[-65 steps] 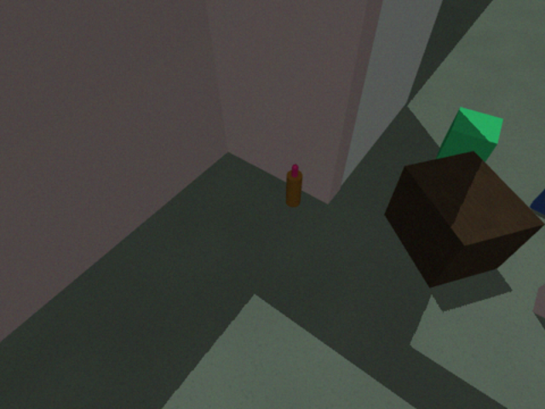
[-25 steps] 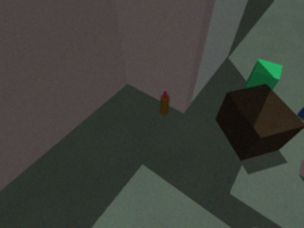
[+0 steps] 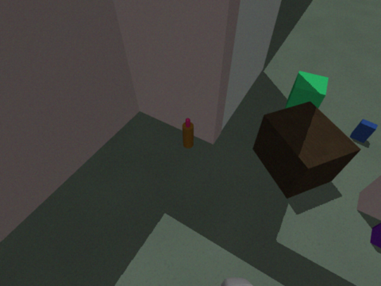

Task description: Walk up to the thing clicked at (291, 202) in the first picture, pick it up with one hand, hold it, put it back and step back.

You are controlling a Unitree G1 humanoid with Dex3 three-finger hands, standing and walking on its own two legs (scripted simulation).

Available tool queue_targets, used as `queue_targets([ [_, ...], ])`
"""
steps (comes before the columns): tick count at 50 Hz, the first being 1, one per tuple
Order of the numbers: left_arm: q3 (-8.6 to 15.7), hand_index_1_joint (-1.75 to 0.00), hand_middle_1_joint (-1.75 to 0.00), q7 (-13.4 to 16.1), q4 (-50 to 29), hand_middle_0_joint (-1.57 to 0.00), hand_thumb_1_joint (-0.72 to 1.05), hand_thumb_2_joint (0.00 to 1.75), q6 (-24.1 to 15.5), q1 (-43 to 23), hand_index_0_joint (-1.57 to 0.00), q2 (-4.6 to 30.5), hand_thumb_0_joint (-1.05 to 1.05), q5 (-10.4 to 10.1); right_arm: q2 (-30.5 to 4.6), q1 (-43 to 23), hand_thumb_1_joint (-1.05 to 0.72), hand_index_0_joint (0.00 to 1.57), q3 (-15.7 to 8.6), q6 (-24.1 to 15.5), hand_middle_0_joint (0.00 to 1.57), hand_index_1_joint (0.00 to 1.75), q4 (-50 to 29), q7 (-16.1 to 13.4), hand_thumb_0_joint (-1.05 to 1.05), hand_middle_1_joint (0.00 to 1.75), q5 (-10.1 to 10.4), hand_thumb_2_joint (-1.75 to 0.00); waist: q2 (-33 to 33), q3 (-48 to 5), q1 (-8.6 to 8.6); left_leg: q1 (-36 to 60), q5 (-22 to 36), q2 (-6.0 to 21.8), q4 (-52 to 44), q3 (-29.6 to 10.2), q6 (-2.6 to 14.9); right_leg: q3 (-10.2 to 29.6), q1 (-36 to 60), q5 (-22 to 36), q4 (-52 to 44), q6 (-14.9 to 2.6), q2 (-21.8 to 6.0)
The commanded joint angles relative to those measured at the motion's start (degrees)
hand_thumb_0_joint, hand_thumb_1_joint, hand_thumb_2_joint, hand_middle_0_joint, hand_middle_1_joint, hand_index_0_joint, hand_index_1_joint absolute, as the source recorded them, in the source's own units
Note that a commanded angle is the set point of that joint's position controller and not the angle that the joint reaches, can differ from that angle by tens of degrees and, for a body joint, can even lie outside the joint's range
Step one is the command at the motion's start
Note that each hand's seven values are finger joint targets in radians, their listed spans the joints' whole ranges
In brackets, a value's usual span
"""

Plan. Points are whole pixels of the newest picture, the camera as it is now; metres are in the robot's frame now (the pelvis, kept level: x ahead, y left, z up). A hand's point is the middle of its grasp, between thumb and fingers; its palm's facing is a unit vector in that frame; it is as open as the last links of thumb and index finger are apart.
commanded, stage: walk up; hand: left
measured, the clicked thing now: (188, 132) +1.05 +0.01 -0.65
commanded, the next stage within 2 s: none
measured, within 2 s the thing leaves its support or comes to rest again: neither
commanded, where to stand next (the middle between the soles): +0.67 -0.12 m, yaw -12 degrees
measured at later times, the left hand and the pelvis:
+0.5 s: hand (109, 250) +0.23 +0.22 -0.16, palm faces -0.14 -0.93 -0.34, open 7.3 cm; pelvis +0.18 -0.05 -0.02, yaw -7 degrees
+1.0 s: hand (147, 151) +0.51 +0.14 -0.12, palm faces -0.21 -0.88 -0.43, open 7.3 cm; pelvis +0.36 -0.11 -0.01, yaw -12 degrees
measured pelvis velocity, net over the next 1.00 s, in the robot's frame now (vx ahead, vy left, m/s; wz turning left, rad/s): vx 0.36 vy -0.11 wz -0.21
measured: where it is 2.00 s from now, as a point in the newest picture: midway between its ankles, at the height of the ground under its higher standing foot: (211, 198)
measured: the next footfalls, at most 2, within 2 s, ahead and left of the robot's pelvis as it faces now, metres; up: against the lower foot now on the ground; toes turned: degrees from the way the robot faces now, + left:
right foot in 0.10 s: +0.14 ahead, -0.17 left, +0.00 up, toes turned -5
left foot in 0.48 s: +0.32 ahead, +0.06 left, +0.00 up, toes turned -4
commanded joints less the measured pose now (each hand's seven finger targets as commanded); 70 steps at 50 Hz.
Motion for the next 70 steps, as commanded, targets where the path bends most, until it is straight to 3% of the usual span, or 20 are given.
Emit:
queue_targets([
  [1,3.07,-0.30,-0.30,-1.64,-7.74,-0.20,0.90,0.90,-2.54,-2.16,-0.20,9.95,0.00,0.15,-17.13,-5.98,-0.90,0.20,-5.04,-1.12,0.20,0.30,-7.34,0.05,0.00,0.30,-0.40,-0.90,12.29,1.31,0.90,-2.97,-9.64,13.27,-8.87,-6.84,9.82,-1.92,-0.03,1.96,-8.81,0.78,-3.03],
  [5,5.68,-0.30,-0.30,0.17,-3.16,-0.20,0.90,0.90,-3.41,15.20,-0.20,14.16,0.00,0.64,-12.51,-4.66,-0.90,0.20,-3.34,0.39,0.20,0.30,-9.04,0.30,0.00,0.30,0.05,-0.90,-6.73,-4.01,8.81,-23.94,-12.14,4.92,22.07,3.43,5.07,-3.66,30.90,7.25,-15.22,0.19,1.89],
  [7,6.54,-0.30,-0.30,1.13,-7.11,-0.20,0.90,0.90,-3.94,14.71,-0.20,22.20,0.00,0.11,-12.92,-6.02,-0.90,0.20,-2.77,0.84,0.20,0.30,-11.65,0.32,0.00,0.30,1.00,-0.90,-15.22,-0.17,8.05,-33.09,-18.02,-0.91,43.64,-3.29,0.99,42.07,19.82,-21.34,-38.52,-12.61,-20.77],
  [13,4.07,-0.30,-0.30,1.73,-11.85,-0.20,0.90,0.90,-4.51,4.91,-0.20,15.08,0.00,-1.24,-13.85,3.59,-0.90,0.20,-3.27,0.92,0.20,0.30,-7.47,1.85,0.00,0.30,1.60,-0.90,-6.12,3.39,1.49,-22.83,-4.62,5.01,31.76,-4.23,0.68,16.40,8.38,-4.13,-33.89,-10.49,-10.36],
  [18,4.06,-0.30,-0.30,1.51,-13.91,-0.20,0.90,0.90,-5.08,7.29,-0.20,15.85,0.00,-1.10,-13.10,-1.22,-0.90,0.20,-3.72,0.33,0.20,0.30,-11.45,2.51,0.00,0.30,0.95,-0.90,-4.51,3.04,3.39,-19.11,-0.07,3.83,17.89,-2.06,-0.36,13.95,7.15,-2.54,-32.63,-10.63,-10.28],
  [23,2.47,-0.30,-0.30,1.72,-16.11,-0.20,0.90,0.90,-5.06,3.35,-0.20,13.45,0.00,-0.67,-13.95,8.37,-0.90,0.20,-5.23,-1.30,0.20,0.30,-10.03,1.56,0.00,0.30,0.86,-0.90,1.00,0.06,-3.76,3.86,2.02,0.03,9.12,1.33,1.14,7.25,-5.88,5.38,-16.49,-7.38,-6.24],
  [24,1.54,-0.30,-0.30,1.71,-16.22,-0.20,0.90,0.90,-5.05,5.90,-0.20,10.34,0.00,-0.80,-16.82,13.77,-0.90,0.20,-6.19,-1.80,0.20,0.30,-9.01,0.88,0.00,0.30,0.46,-0.90,10.86,-3.15,-6.19,11.49,-8.25,4.05,2.55,-6.55,3.67,2.82,-10.58,9.92,-0.09,-5.50,-1.27],
  [25,0.37,-0.30,-0.30,1.84,-16.51,-0.20,0.90,0.90,-5.12,9.34,-0.20,5.69,0.00,-1.74,-20.90,15.24,-0.90,0.20,-6.92,-2.46,0.20,0.30,-10.63,0.39,0.00,0.30,-0.10,-0.90,21.19,-4.56,-4.99,16.07,-20.24,19.83,-7.58,-34.80,9.11,0.53,-20.97,-4.16,16.07,-1.58,7.69],
  [26,1.90,-0.30,-0.30,2.89,-15.23,-0.20,0.90,0.90,-4.91,8.85,-0.20,12.69,0.00,-1.20,-22.41,12.07,-0.90,0.20,-7.01,-2.34,0.20,0.30,-11.84,0.59,0.00,0.30,1.87,-0.90,12.03,-3.71,-4.26,10.03,-25.29,25.36,-11.04,-44.00,15.36,4.92,-20.65,-7.97,21.37,-1.86,5.21],
  [31,1.95,-0.30,-0.30,1.75,-12.66,-0.20,0.90,0.90,-5.05,9.47,-0.20,12.13,0.00,-1.78,-16.30,6.75,-0.90,0.20,-4.35,-2.45,0.20,0.30,-13.36,0.27,0.00,0.30,2.41,-0.90,10.71,2.04,-0.17,-1.93,8.03,15.54,-6.22,-14.03,12.16,3.53,-12.43,1.96,11.93,0.06,-1.61],
  [40,3.11,-0.30,-0.30,0.95,-12.49,-0.20,0.90,0.90,-5.42,9.79,-0.20,10.91,0.00,-1.10,-15.72,4.55,-0.90,0.20,-3.70,-0.80,0.20,0.30,-16.55,0.81,0.00,0.30,2.57,-0.90,5.24,-4.19,3.95,-12.41,10.23,10.39,10.02,-1.19,8.12,-6.81,15.82,16.14,-14.23,-0.88,2.58],
  [41,4.29,-0.30,-0.30,1.43,-11.41,-0.20,0.90,0.90,-5.75,13.28,-0.20,13.52,0.00,-0.99,-13.23,5.68,-0.90,0.20,-2.61,-0.66,0.20,0.30,-16.81,0.89,0.00,0.30,2.57,-0.90,-2.28,-6.07,6.11,-18.68,7.69,7.03,20.65,1.73,6.52,-4.72,24.42,12.38,-15.83,-1.92,2.86],
  [43,6.03,-0.30,-0.30,2.43,-13.09,-0.20,0.90,0.90,-6.48,17.06,-0.20,22.16,0.00,-1.43,-11.85,7.85,-0.90,0.20,-1.77,0.03,0.20,0.30,-17.69,0.64,0.00,0.30,2.77,-0.90,-14.56,-7.48,7.39,-34.42,-15.15,-1.74,44.98,-0.34,2.17,39.09,27.54,-9.72,-32.31,-12.44,-22.00],
  [44,5.37,-0.30,-0.30,2.44,-14.45,-0.20,0.90,0.90,-6.25,12.45,-0.20,21.15,0.00,-1.93,-16.31,5.44,-0.90,0.20,-3.16,0.69,0.20,0.30,-16.28,0.13,0.00,0.30,2.09,-0.90,-5.79,-2.56,5.91,-33.21,-15.62,2.37,47.72,-5.54,1.75,40.13,18.73,-13.14,-31.83,-15.88,-23.12],
  [49,3.73,-0.30,-0.30,2.92,-15.23,-0.20,0.90,0.90,-6.61,6.18,-0.20,15.98,0.00,-2.05,-14.19,11.35,-0.90,0.20,-3.02,1.15,0.20,0.30,-11.29,1.39,0.00,0.30,2.21,-0.90,-7.25,2.42,1.07,-27.22,-2.17,5.25,38.04,-4.76,0.78,13.97,7.23,3.29,-30.35,-11.13,-11.55],
  [56,4.04,-0.30,-0.30,2.88,-16.10,-0.20,0.90,0.90,-7.05,8.38,-0.20,16.96,0.00,-1.30,-12.58,2.99,-0.90,0.20,-3.34,0.73,0.20,0.30,-14.18,3.04,0.00,0.30,1.37,-0.90,-7.25,1.65,3.15,-22.82,2.64,5.05,20.11,-2.02,-0.20,9.40,6.60,2.94,-29.29,-11.22,-11.68],
  [61,2.64,-0.30,-0.30,3.13,-16.38,-0.20,0.90,0.90,-6.37,6.05,-0.20,15.44,0.00,-1.41,-13.56,8.58,-0.90,0.20,-4.49,-0.56,0.20,0.30,-12.23,2.66,0.00,0.30,1.33,-0.90,-1.13,-1.26,-2.44,-2.25,2.64,0.64,9.73,1.87,1.51,4.36,-1.58,11.05,-15.73,-7.48,-9.48],
  [62,1.47,-0.30,-0.30,3.06,-16.09,-0.20,0.90,0.90,-6.16,8.59,-0.20,12.71,0.00,-1.26,-15.99,13.18,-0.90,0.20,-5.48,-0.88,0.20,0.30,-10.72,2.07,0.00,0.30,1.15,-0.90,7.16,-4.22,-4.31,5.21,-3.05,1.00,6.81,-1.58,2.98,1.26,-5.24,14.12,-3.26,-5.70,-5.93],
  [64,0.86,-0.30,-0.30,3.80,-15.90,-0.20,0.90,0.90,-5.88,10.90,-0.20,10.92,0.00,-2.08,-22.79,15.43,-0.90,0.20,-6.66,-1.29,0.20,0.30,-13.04,1.25,0.00,0.30,1.95,-0.90,17.73,-4.10,-4.12,8.62,-12.42,23.67,-8.46,-40.35,13.82,-2.08,-20.47,-7.31,21.14,-1.14,4.72],
  [70,1.63,-0.30,-0.30,2.47,-10.79,-0.20,0.90,0.90,-4.83,13.04,-0.20,12.72,0.00,-2.07,-16.78,6.10,-0.90,0.20,-4.14,-1.22,0.20,0.30,-14.61,0.57,0.00,0.30,2.63,-0.90,12.79,1.17,0.69,-8.23,-0.63,12.20,-6.06,-12.47,11.07,-1.09,-9.17,4.24,11.02,-0.13,-3.22],
])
